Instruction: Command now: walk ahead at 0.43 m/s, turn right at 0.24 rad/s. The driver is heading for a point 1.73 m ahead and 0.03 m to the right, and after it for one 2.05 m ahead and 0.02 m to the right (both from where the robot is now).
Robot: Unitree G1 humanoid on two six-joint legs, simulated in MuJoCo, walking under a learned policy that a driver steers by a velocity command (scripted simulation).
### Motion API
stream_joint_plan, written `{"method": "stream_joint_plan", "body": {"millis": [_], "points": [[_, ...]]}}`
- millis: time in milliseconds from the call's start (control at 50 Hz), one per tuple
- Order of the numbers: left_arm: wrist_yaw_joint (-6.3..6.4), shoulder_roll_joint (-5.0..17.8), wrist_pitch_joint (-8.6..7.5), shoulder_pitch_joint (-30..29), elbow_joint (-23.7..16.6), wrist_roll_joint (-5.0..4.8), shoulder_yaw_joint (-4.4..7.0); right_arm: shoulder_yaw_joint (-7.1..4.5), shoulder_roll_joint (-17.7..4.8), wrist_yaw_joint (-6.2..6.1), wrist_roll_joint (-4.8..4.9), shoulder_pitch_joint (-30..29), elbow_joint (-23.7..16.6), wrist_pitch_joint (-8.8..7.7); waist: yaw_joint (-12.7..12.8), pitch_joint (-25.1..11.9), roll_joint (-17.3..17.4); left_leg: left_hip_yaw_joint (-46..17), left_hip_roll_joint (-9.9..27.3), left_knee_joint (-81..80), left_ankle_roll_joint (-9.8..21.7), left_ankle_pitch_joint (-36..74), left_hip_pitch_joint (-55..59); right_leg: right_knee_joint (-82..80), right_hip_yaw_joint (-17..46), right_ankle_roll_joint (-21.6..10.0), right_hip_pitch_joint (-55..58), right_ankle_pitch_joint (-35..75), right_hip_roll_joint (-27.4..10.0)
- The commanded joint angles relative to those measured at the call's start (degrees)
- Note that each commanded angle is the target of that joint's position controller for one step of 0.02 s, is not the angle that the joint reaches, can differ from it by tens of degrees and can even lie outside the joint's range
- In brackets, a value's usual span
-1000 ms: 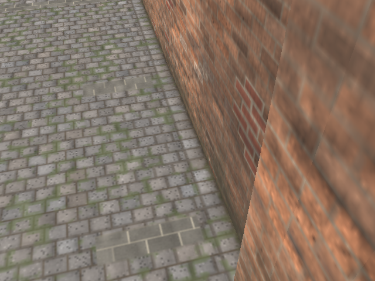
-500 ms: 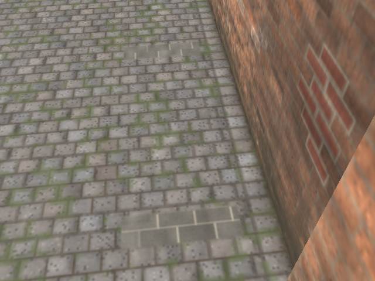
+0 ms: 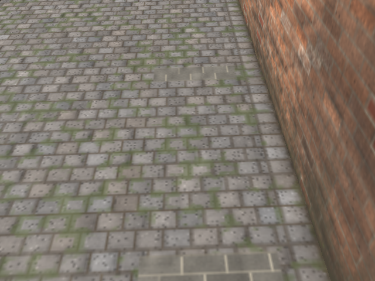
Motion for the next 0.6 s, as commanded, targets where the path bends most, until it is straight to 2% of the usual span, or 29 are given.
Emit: {"method": "stream_joint_plan", "body": {"millis": [20,40,60,80,100,120,140,160,180,200,220,240,260,280,300,320,340,360,380,400,420,440,460,480,500,520,560,580,600], "points": [[-0.53,-0.13,0.5,5.21,0.1,0.27,-0.89,-0.33,-5.66,-0.57,-0.3,-7.83,-4.04,-1.8,3.63,13.07,3.97,-7.19,14.2,-7.49,4.38,20.01,-29.18,-3.67,-2.6,-1.73,21.35,6.83,2.57],[-0.06,0.36,1.13,5.27,0.61,0.44,-0.9,-0.03,-5.44,-0.28,-0.72,-4.28,-2.29,-1.1,1.71,16.36,7.34,-6.68,12.59,-3.33,4.9,25.41,-21.72,-9.25,-2.35,-1.74,17.75,0.99,1.94],[0.26,1.98,1.14,6.77,0.82,0.3,-0.45,-0.59,-5.97,-0.33,-1.7,-5.61,-2.23,-0.34,1.79,15.7,10.23,-6.47,12.84,0.68,4.94,32.4,-17.32,-11.88,-2.47,-1.96,18.28,-1.36,0.76],[0.66,4.28,0.97,12.53,2.34,0.39,0.23,-0.74,-6.56,0.09,-2.99,-6.39,-2.15,0.05,3.38,13.25,9.96,-5.56,12.18,7.81,5.09,38.35,-13.44,-15.53,-3.32,-2.65,22.82,-1.77,-0.33],[0.76,6.65,1.19,24.43,5.99,-0.5,1.45,-0.78,-7.81,-0.02,-3.73,-10.47,-1.49,0.96,8.99,7.9,11.46,-5.97,13.77,17.02,5.24,45.92,-13.01,-16.87,-2.6,-3.25,32.1,-2.86,-2.87],[0.91,8.52,1.69,32.54,8.1,0.24,2.58,-0.78,-7.22,0.18,-3.73,-11.69,-1.74,1.23,10.97,5.15,7.71,-4.18,12.51,27.97,5.12,51.45,-16.18,-18.41,-4.53,-3.03,42.15,-7.59,-1.09],[0.39,7.79,1.1,26.17,5.06,1.5,2.42,-0.88,-7.09,-0.36,-3.09,-9.33,-2.69,2.0,9.65,13.16,2.03,-2.88,7.81,40.57,4.18,47.36,-10.8,-45.75,0.32,-5.37,33.42,-12.83,-4.21],[-0.47,9.36,0.72,28.98,7.27,1.82,3.03,-0.92,-5.64,-0.72,-4.18,-9.36,-3.3,2.57,9.6,11.74,-8.19,0.25,0.49,61.09,4.86,3.32,-24.0,-41.23,1.26,-5.36,47.22,8.89,-8.45],[-1.45,10.1,-0.02,29.48,8.51,0.18,0.8,-0.38,-0.7,-1.35,-2.92,-4.18,-7.0,2.54,-0.11,15.21,-12.92,0.99,-1.52,65.15,1.18,-10.53,-46.8,-11.97,8.04,-4.75,54.54,50.07,-11.72],[-2.63,5.66,-0.72,26.66,7.4,-1.86,-0.76,0.17,-2.49,-1.59,-3.74,-5.4,-9.42,3.75,-1.11,9.63,-7.68,-0.7,1.03,61.47,-2.11,-8.13,-50.86,-11.3,16.36,-8.34,54.23,58.19,-15.33],[-2.46,5.4,-1.09,23.83,5.1,-2.54,-0.89,-0.01,-4.63,-1.27,-4.05,-10.76,-10.49,4.69,0.83,6.98,-4.05,-2.67,3.61,60.52,-2.67,-0.49,-51.73,-15.56,21.2,-11.9,49.2,37.46,-16.59],[-1.57,7.4,-0.92,20.01,3.68,-2.94,-0.6,0.42,-3.57,-0.69,-3.88,-9.72,-9.98,5.65,-1.39,3.69,-6.81,-4.14,4.85,61.79,-3.68,1.1,-48.74,-16.15,27.86,-16.07,41.77,25.08,-19.34],[0.06,8.5,-1.15,19.1,3.54,-2.6,-0.6,0.54,-4.52,-0.88,-4.41,-13.7,-11.37,5.97,-1.71,2.36,-5.3,-9.3,7.62,47.99,-5.19,17.02,-51.86,-19.5,32.46,-16.92,36.86,-3.87,-19.54],[1.18,3.63,-0.73,18.42,2.29,-1.4,-2.49,0.31,-5.82,-1.18,-3.5,-18.22,-13.08,6.19,-0.71,5.02,-0.53,-7.39,7.7,46.33,-6.54,21.06,-47.75,-17.92,26.55,-13.16,28.85,4.57,-15.52],[2.67,0.41,-0.65,17.65,0.96,-1.59,-3.77,0.78,-4.39,-0.47,-2.95,-20.75,-14.59,6.4,-1.56,7.35,1.6,-7.29,7.5,33.16,-8.88,30.87,-44.87,-17.19,23.29,-10.26,21.23,0.37,-11.03],[3.7,-0.14,0.12,17.87,0.04,-1.57,-4.34,1.33,-2.19,-0.23,-2.71,-21.77,-15.31,7.02,-0.75,5.86,1.24,-5.88,6.42,29.16,-9.87,33.46,-40.89,-17.18,22.15,-8.41,19.57,4.18,-9.54],[4.43,0.59,-0.07,19.75,-0.04,-1.83,-4.81,1.16,-1.35,0.05,-2.43,-16.31,-11.89,7.16,-1.31,1.88,0.37,-5.77,6.56,29.16,-9.72,39.56,-34.58,-16.5,19.69,-5.55,18.92,9.13,-9.09],[4.45,-0.11,-0.1,19.61,-0.23,-2.23,-5.54,1.28,-0.45,0.22,-1.74,-13.74,-10.78,7.67,-2.13,0.04,-2.61,-5.91,6.79,28.17,-9.56,39.82,-31.17,-16.03,17.74,-3.0,19.1,12.51,-8.08],[4.12,-0.49,-0.65,19.47,0.88,-3.22,-5.35,0.5,-3.05,0.77,-2.04,-14.8,-11.89,7.24,-2.32,0.68,-4.35,-6.3,6.36,22.69,-8.43,47.3,-33.83,-12.64,13.57,-1.02,20.31,-1.33,-3.5],[3.98,-1.46,-0.7,19.24,0.74,-4.09,-5.62,0.24,-3.35,1.04,-2.27,-15.53,-11.6,7.11,-1.74,1.63,-5.9,-6.45,6.81,18.83,-7.86,51.25,-33.16,-12.37,12.23,0.71,19.74,-6.35,-2.36],[3.99,-1.01,-0.82,19.4,0.04,-3.96,-5.28,-0.11,-4.65,1.43,-2.31,-18.43,-12.77,7.01,0.26,3.65,-5.16,-4.8,6.24,14.09,-7.55,56.51,-33.5,-13.03,11.82,1.05,18.16,-18.08,-2.02],[4.18,-1.64,-0.59,18.22,0.25,-3.38,-5.33,-0.08,-4.39,1.65,-2.88,-21.39,-14.01,6.73,0.74,5.34,-6.84,-6.46,6.87,11.96,-7.43,60.54,-34.57,-11.29,13.77,-0.36,17.18,-29.6,-2.74],[4.34,-1.65,-0.38,19.56,0.46,-3.17,-5.29,-0.19,-3.96,1.77,-2.91,-22.83,-14.56,6.54,2.01,6.21,-5.65,-7.73,6.76,9.99,-7.33,61.36,-35.66,-11.01,14.69,-0.57,17.83,-35.1,-3.46],[4.33,-2.21,-0.28,20.67,1.03,-2.62,-5.53,-0.17,-2.96,1.79,-2.68,-23.72,-15.63,6.54,2.99,6.6,-5.19,-9.24,6.41,8.06,-7.28,59.68,-36.15,-9.61,15.73,-0.78,19.56,-35.67,-4.01],[4.53,-1.39,-0.86,20.91,1.61,-2.74,-5.07,0.01,-1.94,1.59,-3.06,-27.62,-17.01,5.94,4.01,6.43,-3.21,-9.64,6.71,4.47,-6.79,61.75,-36.78,-8.26,15.47,-1.98,22.26,-34.2,-4.98],[4.79,-1.49,-0.99,21.66,1.65,-2.39,-5.16,-0.06,-1.97,1.36,-3.2,-29.76,-18.0,5.46,5.74,5.95,-2.43,-9.88,5.75,1.77,-7.38,61.82,-36.17,-6.24,15.43,-2.39,23.75,-33.41,-4.46],[5.25,-1.83,-1.37,21.89,1.85,-1.38,-5.21,-0.66,-1.53,1.19,-2.82,-27.76,-17.2,4.76,6.32,5.98,-2.55,-14.68,3.83,-4.49,-7.51,61.2,-35.29,-1.43,14.54,-2.76,26.43,-28.79,-4.53],[5.38,-1.53,-1.6,21.65,1.54,-1.4,-5.12,-0.96,-1.49,1.4,-2.46,-27.33,-16.79,3.98,6.76,6.19,-1.36,-15.58,3.54,-9.54,-7.39,63.95,-33.47,0.59,13.51,-2.81,26.24,-28.21,-4.59],[5.75,-2.63,-1.36,21.86,1.84,-1.34,-5.37,-1.2,-1.25,1.5,-1.51,-27.15,-16.38,3.43,7.24,7.35,-1.02,-16.37,3.99,-14.7,-7.73,66.41,-32.88,2.48,13.45,-3.08,25.32,-29.99,-4.49]]}}
Velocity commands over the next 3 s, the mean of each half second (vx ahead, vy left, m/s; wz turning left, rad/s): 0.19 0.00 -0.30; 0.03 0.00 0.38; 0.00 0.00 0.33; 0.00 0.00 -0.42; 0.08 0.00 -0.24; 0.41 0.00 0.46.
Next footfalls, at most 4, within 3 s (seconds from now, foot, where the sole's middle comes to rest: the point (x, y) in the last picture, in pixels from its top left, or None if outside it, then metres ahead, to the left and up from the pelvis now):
0.14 right None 0.15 -0.10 -0.93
0.84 left None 0.43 0.08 -1.14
1.26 right None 0.53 -0.15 -1.14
1.72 left None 0.47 0.04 -1.14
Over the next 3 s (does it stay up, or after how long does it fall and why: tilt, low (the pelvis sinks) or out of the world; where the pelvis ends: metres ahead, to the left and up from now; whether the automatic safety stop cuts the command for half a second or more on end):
stays up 0.75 0.03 -0.37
